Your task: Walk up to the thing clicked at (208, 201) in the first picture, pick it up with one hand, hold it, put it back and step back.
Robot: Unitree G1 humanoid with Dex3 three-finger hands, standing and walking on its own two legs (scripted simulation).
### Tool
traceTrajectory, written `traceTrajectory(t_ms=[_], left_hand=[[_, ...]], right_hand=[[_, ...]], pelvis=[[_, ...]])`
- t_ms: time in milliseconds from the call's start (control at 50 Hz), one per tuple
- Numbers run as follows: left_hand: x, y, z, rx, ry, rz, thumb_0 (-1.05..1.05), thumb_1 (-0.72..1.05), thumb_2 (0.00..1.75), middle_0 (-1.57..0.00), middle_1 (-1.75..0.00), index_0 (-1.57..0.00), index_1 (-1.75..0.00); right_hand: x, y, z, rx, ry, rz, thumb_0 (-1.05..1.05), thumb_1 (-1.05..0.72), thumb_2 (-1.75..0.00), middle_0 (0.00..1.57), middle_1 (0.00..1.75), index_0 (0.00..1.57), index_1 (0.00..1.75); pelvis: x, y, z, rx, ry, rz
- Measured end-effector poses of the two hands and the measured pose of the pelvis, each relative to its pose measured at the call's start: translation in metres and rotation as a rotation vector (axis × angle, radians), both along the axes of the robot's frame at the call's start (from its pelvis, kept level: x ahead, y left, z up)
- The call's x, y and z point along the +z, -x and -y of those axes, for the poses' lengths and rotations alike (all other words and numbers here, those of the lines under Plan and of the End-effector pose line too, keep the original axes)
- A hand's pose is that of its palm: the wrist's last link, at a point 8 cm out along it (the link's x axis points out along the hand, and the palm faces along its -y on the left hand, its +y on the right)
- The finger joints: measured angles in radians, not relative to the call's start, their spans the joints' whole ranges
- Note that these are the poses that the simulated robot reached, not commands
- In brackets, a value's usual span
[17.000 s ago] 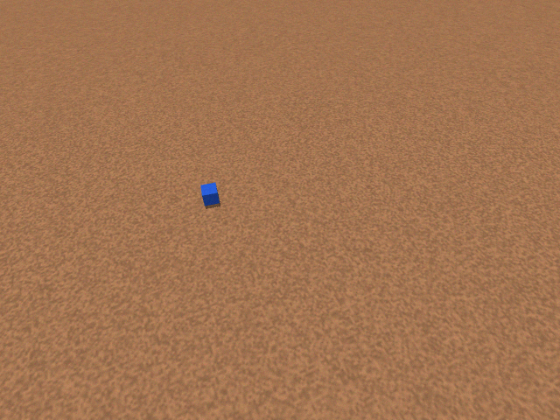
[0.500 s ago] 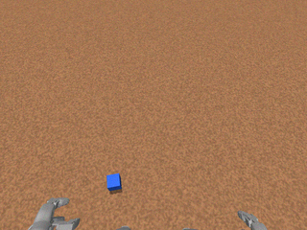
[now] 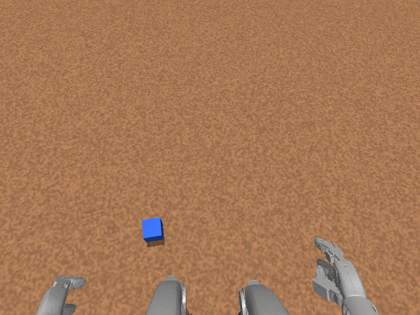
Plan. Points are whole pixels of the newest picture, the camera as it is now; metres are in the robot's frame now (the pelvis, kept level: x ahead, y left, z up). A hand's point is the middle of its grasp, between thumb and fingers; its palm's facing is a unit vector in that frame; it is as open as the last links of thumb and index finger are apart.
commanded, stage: rise first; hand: left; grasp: from above
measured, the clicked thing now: (153, 230) +0.43 +0.23 -0.65
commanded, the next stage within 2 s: none
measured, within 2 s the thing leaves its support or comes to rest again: neither
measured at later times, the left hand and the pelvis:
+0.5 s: hand (97, 287) +0.20 +0.29 -0.28, palm faces -0.39 -0.58 -0.72, open 13.6 cm; pelvis -0.05 -0.01 -0.14, yaw -1 degrees
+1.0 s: hand (114, 255) +0.30 +0.31 -0.43, palm faces -0.43 -0.16 -0.89, open 12.2 cm; pelvis -0.10 +0.00 -0.30, yaw -5 degrees
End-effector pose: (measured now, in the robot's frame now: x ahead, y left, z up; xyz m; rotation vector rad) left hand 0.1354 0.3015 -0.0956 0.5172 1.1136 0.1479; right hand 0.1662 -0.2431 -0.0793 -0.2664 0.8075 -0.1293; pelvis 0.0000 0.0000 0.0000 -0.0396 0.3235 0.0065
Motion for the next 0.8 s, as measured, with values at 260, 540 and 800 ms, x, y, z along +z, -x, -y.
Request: traceTrajectory(t_ms=[260, 540, 800], left_hand=[[-0.036, 0.002, -0.004, -0.107, -0.074, 0.003, 0.00, -0.51, 0.92, -0.17, -0.99, -0.16, -0.99], [-0.149, -0.083, -0.013, -0.495, -0.333, 0.154, 0.00, -0.44, 0.88, -0.24, -0.92, -0.23, -0.93], [-0.237, -0.147, -0.011, -0.701, -0.518, 0.198, 0.00, -0.32, 0.82, -0.32, -0.84, -0.31, -0.84]], right_hand=[[-0.041, 0.000, -0.001, 0.048, -0.007, 0.017, 0.01, -0.94, -0.91, 0.20, 0.30, 0.21, 0.30], [-0.181, 0.030, 0.027, 0.053, 0.032, -0.090, 0.01, -0.94, -0.91, 0.20, 0.30, 0.21, 0.30], [-0.302, 0.128, 0.038, -0.009, 0.016, -0.358, 0.01, -0.92, -0.91, 0.20, 0.30, 0.21, 0.30]], pelvis=[[-0.041, 0.014, 0.002, 0.000, 0.004, -0.083], [-0.159, 0.052, 0.007, -0.023, 0.004, -0.239], [-0.256, 0.087, 0.010, -0.052, 0.018, -0.264]])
